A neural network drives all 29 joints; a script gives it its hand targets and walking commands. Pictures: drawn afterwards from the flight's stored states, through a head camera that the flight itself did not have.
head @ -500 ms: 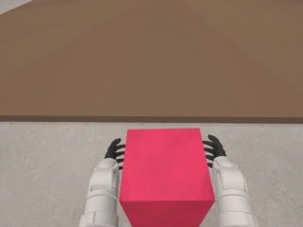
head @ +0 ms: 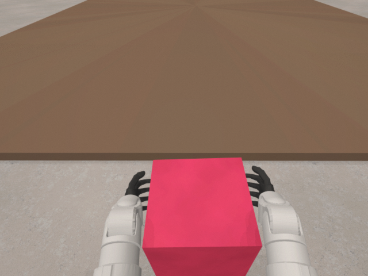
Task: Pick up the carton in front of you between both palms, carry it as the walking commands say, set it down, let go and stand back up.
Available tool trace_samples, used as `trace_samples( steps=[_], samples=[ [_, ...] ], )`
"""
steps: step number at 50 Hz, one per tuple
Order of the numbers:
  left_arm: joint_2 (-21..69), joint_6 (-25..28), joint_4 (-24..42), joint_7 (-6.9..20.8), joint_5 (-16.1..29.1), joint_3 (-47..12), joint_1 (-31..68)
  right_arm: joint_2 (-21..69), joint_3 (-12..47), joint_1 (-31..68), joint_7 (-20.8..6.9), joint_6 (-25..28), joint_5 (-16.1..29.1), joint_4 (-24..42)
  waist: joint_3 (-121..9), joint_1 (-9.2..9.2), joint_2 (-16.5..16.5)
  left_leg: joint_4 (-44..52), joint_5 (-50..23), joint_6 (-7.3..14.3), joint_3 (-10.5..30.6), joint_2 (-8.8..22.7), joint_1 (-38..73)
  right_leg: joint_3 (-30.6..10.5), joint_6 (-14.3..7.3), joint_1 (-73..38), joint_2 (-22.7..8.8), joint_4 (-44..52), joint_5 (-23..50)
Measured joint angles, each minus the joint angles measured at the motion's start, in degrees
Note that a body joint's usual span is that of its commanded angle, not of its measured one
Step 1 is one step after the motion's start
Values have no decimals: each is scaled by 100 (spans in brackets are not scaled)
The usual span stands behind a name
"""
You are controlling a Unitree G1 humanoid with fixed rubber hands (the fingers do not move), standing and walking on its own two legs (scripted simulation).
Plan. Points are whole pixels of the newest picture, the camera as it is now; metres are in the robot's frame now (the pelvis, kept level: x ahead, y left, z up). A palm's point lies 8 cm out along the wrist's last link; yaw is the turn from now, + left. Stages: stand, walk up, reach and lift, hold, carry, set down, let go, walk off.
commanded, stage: hold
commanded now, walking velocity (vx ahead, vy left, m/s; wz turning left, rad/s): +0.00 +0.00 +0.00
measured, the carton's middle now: (198, 222) +0.29 +0.00 -0.03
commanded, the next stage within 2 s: carry in 1.20 s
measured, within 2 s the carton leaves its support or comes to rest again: neither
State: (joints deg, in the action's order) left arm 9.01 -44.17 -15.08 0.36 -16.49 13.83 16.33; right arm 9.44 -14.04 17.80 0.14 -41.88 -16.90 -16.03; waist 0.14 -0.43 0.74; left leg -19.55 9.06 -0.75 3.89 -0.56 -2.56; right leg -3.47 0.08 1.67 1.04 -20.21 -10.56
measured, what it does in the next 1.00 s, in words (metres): stands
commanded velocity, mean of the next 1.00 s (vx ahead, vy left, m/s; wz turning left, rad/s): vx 0.00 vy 0.00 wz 0.00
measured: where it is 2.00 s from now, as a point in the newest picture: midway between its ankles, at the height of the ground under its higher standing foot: outside the picture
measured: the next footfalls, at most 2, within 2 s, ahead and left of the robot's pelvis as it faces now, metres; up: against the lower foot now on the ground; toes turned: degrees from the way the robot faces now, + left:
left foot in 1.68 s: +0.22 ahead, +0.09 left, +0.00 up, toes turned +9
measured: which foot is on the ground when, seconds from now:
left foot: down 0.00-1.00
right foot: down 0.00-1.00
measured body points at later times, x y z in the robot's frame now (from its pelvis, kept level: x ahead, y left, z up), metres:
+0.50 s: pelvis +0.00 +0.00 +0.00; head -0.05 +0.01 +0.45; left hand +0.31 +0.15 +0.05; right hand +0.31 -0.15 +0.06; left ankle +0.03 +0.13 -0.75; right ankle +0.02 -0.12 -0.75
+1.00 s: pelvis +0.00 +0.00 +0.00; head -0.05 +0.01 +0.45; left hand +0.30 +0.15 +0.04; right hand +0.31 -0.15 +0.05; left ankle +0.03 +0.13 -0.75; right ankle +0.02 -0.12 -0.75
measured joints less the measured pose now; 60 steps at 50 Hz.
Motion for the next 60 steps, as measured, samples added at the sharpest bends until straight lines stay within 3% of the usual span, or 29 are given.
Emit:
trace_samples(
  steps=[17, 35, 60],
  samples=[
    [87, 73, -268, 20, -142, 229, 297, 83, -353, 269, -115, 72, -222, -217, 104, -15, -7, -163, 48, 29, -44, -30, -84, -48, 31, 89, -19, -146, -29],
    [-3, -33, 30, -3, -21, -96, -29, -31, 52, -117, -42, -41, -12, 123, 48, 8, -31, 130, -18, 1, -23, -5, 98, -33, 6, -68, -10, 85, 5],
    [41, -51, -41, 1, -92, 50, 154, 26, -128, 91, -80, -15, -116, -10, -13, -1, 51, -31, 2, 8, -67, -3, -154, -78, 19, 192, 3, -56, 10]
  ],
)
